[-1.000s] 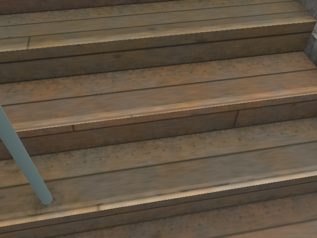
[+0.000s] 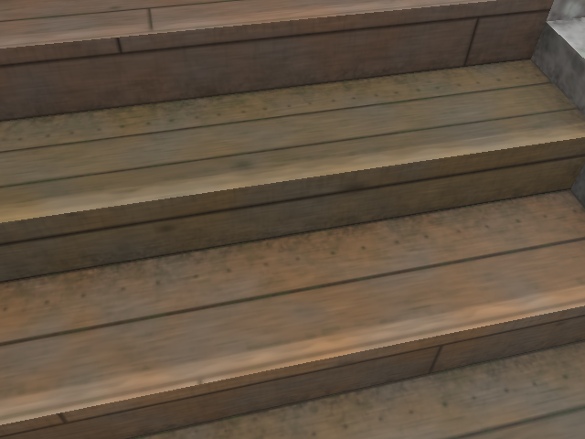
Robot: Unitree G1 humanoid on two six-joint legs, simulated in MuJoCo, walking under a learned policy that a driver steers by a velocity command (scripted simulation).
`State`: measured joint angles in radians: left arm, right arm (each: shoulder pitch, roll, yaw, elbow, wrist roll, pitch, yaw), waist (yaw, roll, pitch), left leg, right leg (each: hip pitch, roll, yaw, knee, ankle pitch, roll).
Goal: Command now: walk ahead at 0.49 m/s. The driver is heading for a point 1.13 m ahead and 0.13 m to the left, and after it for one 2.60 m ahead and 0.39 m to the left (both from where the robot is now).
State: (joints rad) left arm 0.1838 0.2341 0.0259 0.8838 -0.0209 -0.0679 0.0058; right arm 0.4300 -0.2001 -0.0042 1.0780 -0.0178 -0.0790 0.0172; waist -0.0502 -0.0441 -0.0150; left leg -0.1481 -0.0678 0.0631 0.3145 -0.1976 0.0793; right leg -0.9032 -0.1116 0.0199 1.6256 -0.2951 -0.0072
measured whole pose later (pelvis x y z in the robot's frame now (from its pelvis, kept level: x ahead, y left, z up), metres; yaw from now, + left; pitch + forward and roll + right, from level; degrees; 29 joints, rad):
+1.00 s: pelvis +0.58 -0.09 +0.24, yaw +0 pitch +6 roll +4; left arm 0.39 0.23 0.02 1.08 0.06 -0.07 -0.13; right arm 0.17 -0.17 0.01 0.89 -0.07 -0.04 0.05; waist -0.07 -0.05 -0.12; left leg -0.69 -0.08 0.15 1.07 -0.49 0.10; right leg -0.60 0.05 0.19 1.58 0.04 -0.20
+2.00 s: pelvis +1.15 -0.07 +0.53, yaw +26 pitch +6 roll +5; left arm 0.51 0.11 -0.04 1.16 0.09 -0.13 -0.11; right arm -0.10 -0.14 0.02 0.80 0.00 0.01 0.08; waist 0.04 -0.07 -0.14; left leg -0.91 -0.07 0.17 1.26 -0.49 0.12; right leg -0.04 -0.19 -0.23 0.57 -0.05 -0.03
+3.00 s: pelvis +1.58 +0.17 +0.81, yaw +40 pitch +5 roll +0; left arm 0.44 0.11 0.01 1.05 0.06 -0.09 -0.09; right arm -0.01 -0.14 0.00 0.81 -0.04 -0.04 0.02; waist 0.07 0.01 -0.09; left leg -0.45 0.02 0.10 0.56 -0.22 0.06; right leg -0.20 -0.04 0.02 0.81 -0.45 -0.04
